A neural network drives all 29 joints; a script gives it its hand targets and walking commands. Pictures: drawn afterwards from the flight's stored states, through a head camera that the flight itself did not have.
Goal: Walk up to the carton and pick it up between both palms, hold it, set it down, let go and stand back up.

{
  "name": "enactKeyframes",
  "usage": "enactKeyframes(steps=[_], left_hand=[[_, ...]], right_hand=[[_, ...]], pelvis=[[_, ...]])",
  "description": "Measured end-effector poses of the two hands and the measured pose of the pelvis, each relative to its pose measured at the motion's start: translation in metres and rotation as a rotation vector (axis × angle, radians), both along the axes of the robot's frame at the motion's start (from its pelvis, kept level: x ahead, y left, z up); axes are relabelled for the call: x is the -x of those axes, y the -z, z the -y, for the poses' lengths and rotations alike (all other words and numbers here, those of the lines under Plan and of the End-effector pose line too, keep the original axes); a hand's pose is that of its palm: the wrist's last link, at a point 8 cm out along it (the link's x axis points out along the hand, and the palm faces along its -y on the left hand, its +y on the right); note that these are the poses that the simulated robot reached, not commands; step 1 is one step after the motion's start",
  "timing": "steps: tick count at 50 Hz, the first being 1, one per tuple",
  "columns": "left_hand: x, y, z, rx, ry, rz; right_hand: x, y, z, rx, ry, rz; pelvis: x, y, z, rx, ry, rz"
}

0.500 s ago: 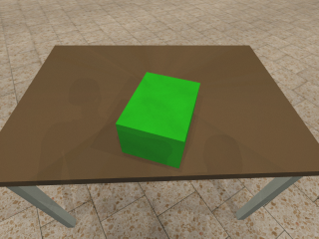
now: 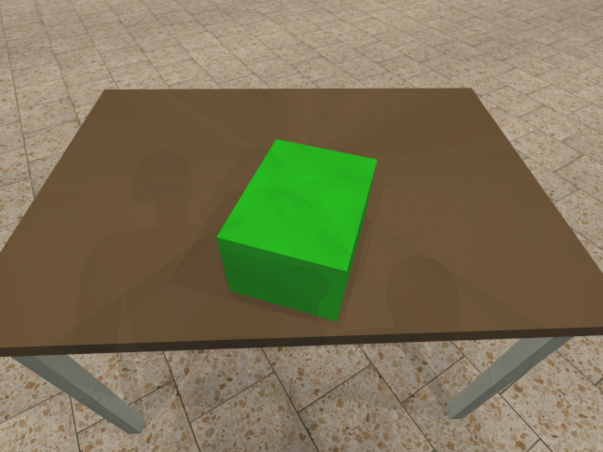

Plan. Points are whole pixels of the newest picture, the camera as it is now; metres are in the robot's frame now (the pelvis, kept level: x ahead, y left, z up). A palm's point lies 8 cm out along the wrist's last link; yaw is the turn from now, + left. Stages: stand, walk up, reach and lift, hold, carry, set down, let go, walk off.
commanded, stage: stand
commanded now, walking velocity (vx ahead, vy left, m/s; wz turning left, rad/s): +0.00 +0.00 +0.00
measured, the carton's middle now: (304, 224) +0.46 +0.00 +0.01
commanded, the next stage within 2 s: none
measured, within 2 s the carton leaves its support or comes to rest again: neither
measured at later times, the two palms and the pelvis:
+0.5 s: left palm out of the picture -0.01 +0.23 -0.14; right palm out of the picture -0.02 -0.23 -0.14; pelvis +0.00 +0.00 +0.00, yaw +0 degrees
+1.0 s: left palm out of the picture +0.00 +0.22 -0.14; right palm out of the picture -0.02 -0.23 -0.14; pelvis +0.00 -0.01 +0.00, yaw -1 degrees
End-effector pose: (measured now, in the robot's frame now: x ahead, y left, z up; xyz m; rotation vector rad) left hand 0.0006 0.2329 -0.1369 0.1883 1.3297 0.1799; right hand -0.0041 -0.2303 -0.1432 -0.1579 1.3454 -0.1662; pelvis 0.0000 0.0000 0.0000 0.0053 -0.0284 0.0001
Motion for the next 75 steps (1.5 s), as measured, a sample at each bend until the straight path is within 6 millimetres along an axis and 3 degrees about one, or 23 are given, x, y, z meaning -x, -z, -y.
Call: enactKeyframes(steps=[20, 38, 75], left_hand=[[0.011, 0.0, 0.005, 0.004, -0.006, -0.039], [0.001, 0.001, 0.009, 0.007, -0.003, -0.017], [-0.001, 0.004, 0.013, 0.023, -0.005, -0.025]], right_hand=[[0.012, 0.001, 0.001, -0.006, 0.011, -0.041], [0.01, 0.002, 0.002, -0.008, 0.015, -0.04], [0.01, 0.0, 0.001, 0.002, 0.022, -0.044]], pelvis=[[0.002, 0.0, 0.003, 0.001, 0.005, -0.01], [-0.002, 0.0, 0.006, 0.001, 0.007, -0.007], [-0.006, 0.0, 0.006, 0.006, 0.015, -0.004]])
